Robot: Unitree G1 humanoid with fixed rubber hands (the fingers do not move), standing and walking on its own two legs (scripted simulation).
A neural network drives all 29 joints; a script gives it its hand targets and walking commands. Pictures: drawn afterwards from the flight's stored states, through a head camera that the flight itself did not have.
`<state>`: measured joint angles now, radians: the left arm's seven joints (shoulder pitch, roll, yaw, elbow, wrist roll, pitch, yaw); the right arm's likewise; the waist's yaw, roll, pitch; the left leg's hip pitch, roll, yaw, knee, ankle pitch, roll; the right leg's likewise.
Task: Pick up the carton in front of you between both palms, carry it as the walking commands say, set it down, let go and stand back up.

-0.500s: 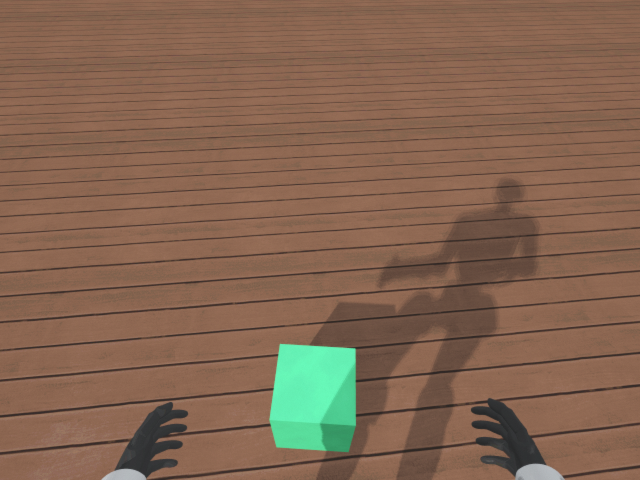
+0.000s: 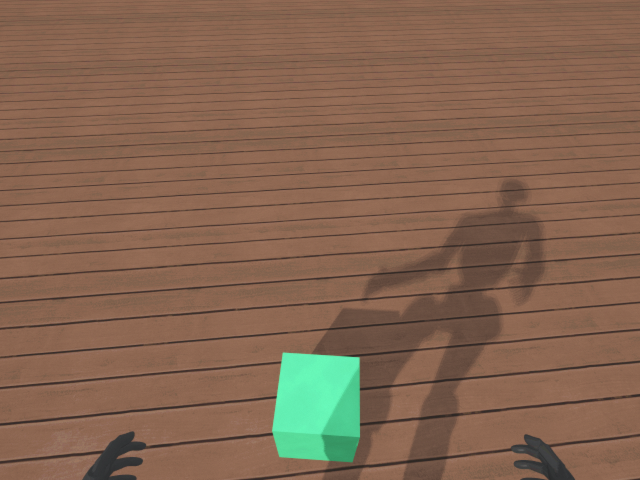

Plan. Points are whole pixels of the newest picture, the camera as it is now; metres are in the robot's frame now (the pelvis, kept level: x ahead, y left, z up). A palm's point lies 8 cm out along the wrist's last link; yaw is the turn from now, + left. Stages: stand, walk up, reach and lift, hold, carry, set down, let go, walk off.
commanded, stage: stand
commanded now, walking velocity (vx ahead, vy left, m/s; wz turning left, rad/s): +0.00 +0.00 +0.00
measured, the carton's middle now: (318, 408) +0.42 +0.02 -0.65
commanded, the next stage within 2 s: none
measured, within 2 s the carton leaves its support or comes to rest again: neither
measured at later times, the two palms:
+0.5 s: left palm out of the picture +0.09 +0.30 -0.09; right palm out of the picture +0.09 -0.30 -0.09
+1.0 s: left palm out of the picture +0.06 +0.31 -0.09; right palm out of the picture +0.07 -0.31 -0.09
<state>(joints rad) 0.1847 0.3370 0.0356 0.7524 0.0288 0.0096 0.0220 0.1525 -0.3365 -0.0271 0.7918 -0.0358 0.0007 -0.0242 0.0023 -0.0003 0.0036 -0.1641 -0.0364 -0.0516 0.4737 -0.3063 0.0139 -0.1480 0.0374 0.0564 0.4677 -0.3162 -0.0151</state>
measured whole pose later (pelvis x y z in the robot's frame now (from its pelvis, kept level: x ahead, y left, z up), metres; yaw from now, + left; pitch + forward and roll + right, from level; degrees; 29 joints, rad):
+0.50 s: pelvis -0.02 +0.00 +0.01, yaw +0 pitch -2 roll +0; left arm 0.17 0.36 0.02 0.89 0.02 0.00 0.02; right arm 0.14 -0.37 -0.01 0.93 -0.03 -0.01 -0.02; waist 0.00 0.00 0.01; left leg -0.11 -0.03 -0.05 0.39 -0.24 0.01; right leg -0.10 0.04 0.06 0.38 -0.25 -0.01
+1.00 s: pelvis -0.03 +0.00 +0.01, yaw +0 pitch -2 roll +0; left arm 0.15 0.38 0.00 0.99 0.02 -0.01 0.01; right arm 0.12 -0.38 0.00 1.01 -0.02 -0.02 -0.01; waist 0.00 0.00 0.02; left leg -0.11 -0.03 -0.05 0.35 -0.20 0.01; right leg -0.09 0.03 0.06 0.35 -0.21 -0.01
